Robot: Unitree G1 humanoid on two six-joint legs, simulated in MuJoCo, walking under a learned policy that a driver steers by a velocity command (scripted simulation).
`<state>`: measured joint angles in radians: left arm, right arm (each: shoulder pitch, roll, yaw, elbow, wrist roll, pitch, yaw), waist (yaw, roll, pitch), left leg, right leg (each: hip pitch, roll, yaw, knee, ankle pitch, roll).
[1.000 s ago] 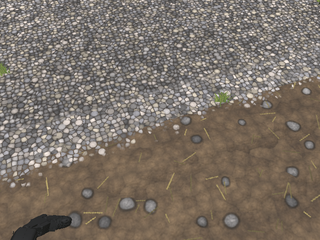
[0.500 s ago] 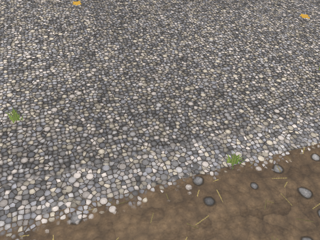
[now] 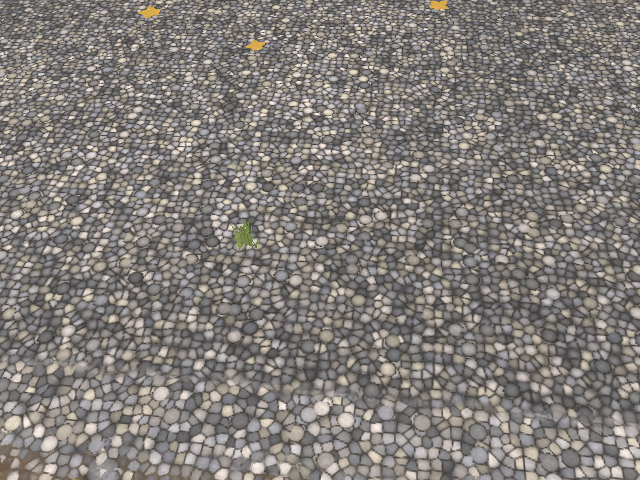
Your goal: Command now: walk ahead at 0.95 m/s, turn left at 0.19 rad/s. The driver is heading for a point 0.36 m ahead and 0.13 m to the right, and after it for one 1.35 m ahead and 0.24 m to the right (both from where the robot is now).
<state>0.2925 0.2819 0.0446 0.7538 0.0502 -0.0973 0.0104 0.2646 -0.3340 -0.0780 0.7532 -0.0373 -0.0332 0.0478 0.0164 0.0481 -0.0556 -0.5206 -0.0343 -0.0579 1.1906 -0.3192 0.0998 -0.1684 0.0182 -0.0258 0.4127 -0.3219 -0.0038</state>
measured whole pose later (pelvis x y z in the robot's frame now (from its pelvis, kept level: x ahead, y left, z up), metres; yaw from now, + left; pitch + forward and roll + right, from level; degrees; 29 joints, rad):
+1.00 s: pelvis +0.88 -0.21 -0.01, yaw -26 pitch +1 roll +0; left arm 0.45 0.27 0.03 0.88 0.01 -0.13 -0.01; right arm 0.09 -0.27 0.01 0.72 0.00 -0.04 0.05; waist 0.06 0.02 0.05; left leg -0.79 0.07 0.08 0.72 0.12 0.10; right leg 0.21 0.16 -0.06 0.10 -0.23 -0.14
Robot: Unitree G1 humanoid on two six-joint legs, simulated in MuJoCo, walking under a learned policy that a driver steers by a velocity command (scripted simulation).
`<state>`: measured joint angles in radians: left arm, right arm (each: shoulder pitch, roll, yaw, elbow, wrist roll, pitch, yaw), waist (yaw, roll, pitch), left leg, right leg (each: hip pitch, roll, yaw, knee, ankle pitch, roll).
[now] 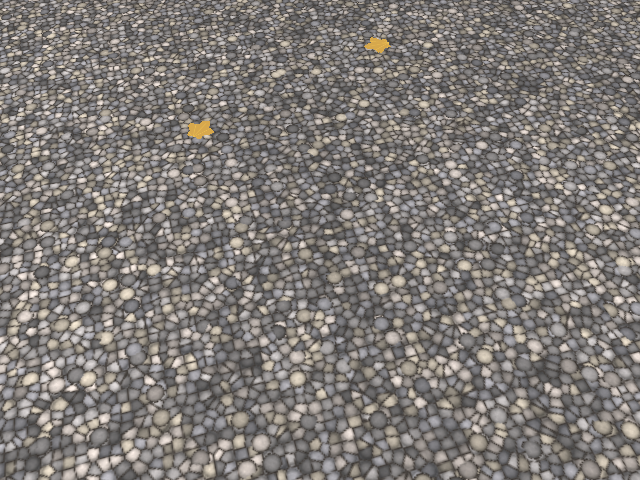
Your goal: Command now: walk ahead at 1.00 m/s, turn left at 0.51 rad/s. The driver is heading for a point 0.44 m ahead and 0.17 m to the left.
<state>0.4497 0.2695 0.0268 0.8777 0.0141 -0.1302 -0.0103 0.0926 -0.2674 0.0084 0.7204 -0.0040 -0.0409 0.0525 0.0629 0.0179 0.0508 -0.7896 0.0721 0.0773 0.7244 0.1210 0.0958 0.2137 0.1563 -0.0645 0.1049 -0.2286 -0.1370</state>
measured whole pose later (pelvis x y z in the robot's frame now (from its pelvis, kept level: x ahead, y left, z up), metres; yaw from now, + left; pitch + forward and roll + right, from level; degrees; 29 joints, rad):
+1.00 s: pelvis +0.60 +0.05 +0.02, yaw +21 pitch -1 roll +0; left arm 0.29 0.21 0.00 0.89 0.01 -0.01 0.01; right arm 0.23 -0.19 0.02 0.91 -0.02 0.01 -0.02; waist 0.03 -0.01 -0.02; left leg -0.24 -0.02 -0.04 0.49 -0.24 0.01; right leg -0.30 0.04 -0.04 0.43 -0.12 -0.04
